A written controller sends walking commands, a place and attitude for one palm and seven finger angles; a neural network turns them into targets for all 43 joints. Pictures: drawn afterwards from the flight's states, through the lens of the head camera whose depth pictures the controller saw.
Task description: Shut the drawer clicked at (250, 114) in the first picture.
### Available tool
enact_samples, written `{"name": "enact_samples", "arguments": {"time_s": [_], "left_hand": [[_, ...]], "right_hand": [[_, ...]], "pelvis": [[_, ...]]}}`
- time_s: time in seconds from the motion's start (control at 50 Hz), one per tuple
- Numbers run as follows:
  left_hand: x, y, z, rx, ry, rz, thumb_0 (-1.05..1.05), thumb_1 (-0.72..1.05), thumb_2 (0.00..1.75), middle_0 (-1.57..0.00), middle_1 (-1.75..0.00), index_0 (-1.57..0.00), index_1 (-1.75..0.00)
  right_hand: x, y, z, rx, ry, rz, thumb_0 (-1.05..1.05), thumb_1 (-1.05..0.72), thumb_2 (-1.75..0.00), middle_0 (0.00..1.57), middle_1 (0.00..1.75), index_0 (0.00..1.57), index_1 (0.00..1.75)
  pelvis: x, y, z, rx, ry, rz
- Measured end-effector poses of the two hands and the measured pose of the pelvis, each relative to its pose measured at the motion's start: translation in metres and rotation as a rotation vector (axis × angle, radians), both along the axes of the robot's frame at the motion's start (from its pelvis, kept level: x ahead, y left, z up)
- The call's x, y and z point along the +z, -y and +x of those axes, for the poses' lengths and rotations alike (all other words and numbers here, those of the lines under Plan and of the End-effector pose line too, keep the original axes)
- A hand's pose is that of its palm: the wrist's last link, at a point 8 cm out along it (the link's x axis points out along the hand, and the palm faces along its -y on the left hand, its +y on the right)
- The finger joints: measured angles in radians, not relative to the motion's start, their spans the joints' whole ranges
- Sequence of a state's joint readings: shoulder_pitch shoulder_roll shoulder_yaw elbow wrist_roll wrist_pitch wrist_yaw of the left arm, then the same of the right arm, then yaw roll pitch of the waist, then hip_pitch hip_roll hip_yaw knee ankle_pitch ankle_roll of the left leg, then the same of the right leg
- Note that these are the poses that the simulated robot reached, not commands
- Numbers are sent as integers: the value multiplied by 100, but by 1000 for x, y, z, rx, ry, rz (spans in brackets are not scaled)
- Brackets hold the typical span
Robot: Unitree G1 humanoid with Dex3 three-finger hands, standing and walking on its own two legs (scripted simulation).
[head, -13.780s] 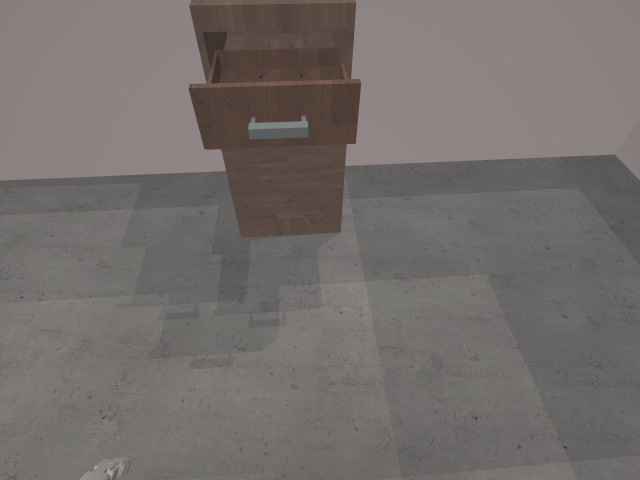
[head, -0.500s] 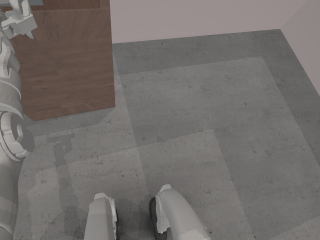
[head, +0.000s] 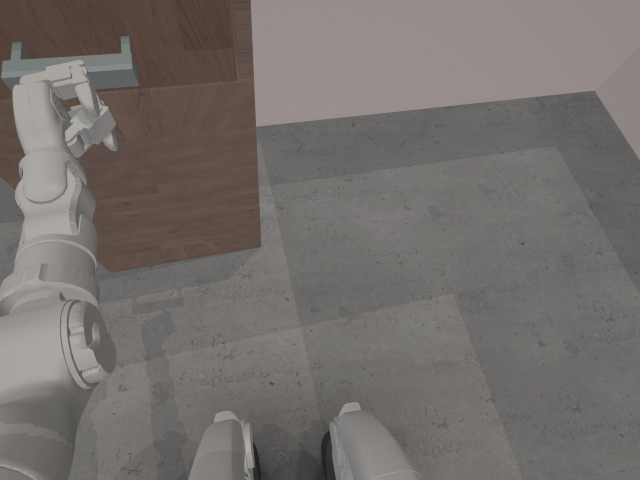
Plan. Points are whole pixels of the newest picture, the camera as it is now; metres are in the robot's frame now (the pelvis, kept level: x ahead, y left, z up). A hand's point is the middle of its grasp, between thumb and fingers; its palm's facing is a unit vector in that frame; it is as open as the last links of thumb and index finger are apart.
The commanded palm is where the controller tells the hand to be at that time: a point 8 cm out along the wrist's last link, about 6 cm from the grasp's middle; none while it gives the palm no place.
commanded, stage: draw the hand back to the body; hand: left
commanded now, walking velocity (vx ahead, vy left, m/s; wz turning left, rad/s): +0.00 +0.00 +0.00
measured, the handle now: (74, 60) +0.61 +0.24 +0.06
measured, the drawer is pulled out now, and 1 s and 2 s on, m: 0.00 0.00 0.00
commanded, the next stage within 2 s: step back with the hand held close in 1.38 s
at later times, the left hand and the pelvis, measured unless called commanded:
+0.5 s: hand (29, 197) +0.38 +0.21 +0.14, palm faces +0.14 -0.99 -0.04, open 3.3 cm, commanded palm +0.34 +0.26 +0.15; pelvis +0.04 +0.00 +0.06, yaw +3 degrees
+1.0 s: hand out of the picture +0.24 +0.22 +0.22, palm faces +0.36 -0.88 -0.30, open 3.2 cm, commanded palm +0.18 +0.27 +0.24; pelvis +0.02 -0.01 +0.09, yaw +3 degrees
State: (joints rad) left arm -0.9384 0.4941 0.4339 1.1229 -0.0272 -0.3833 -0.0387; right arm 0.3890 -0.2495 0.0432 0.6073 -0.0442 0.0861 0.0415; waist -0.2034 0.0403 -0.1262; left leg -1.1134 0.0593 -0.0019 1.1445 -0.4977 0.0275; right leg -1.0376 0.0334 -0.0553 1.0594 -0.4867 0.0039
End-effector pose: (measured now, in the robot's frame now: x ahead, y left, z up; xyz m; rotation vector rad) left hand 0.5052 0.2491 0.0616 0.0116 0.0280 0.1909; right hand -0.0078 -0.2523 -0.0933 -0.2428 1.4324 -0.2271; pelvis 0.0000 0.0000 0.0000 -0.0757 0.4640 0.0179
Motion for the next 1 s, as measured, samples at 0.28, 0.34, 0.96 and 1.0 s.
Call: {"name": "enact_samples", "arguments": {"time_s": [0.28, 0.34, 0.96, 1.0], "left_hand": [[37, -4, -77, -31, 10, 3, 2, 90, 90, -140, -160, -140, -160], [51, -12, -100, -2, 47, 13, 2, 90, 90, -140, -160, -140, -160], [162, -16, -294, 171, 43, 297, 1, 89, 90, -140, -160, -140, -160], [167, -15, -304, 177, 52, 313, 1, 89, 90, -140, -160, -140, -160]], "right_hand": [[32, -4, 96, 11, 215, 58, 1, -91, -90, 20, 30, 20, 30], [40, -4, 124, 49, 300, 60, 1, -91, -90, 20, 30, 20, 30], [109, -33, 215, 243, 722, 108, 1, -91, -90, 20, 30, 20, 30], [109, -32, 214, 244, 724, 110, 1, -91, -90, 20, 30, 20, 30]], "pelvis": [[41, -1, 40, -3, 124, 21], [46, 0, 42, 10, 162, 26], [90, 13, 17, 37, 507, 85], [91, 14, 17, 36, 515, 85]]}}
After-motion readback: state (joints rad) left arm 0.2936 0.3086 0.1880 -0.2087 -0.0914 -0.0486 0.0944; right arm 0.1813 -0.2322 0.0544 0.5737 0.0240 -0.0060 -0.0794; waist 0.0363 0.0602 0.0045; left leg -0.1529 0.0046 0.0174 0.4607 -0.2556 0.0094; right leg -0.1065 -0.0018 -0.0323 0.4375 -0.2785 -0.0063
